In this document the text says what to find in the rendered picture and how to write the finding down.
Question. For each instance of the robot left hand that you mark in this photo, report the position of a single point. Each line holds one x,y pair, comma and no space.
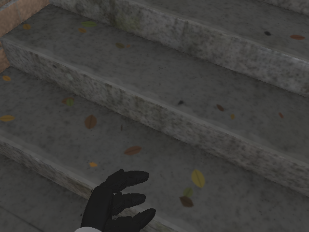
103,204

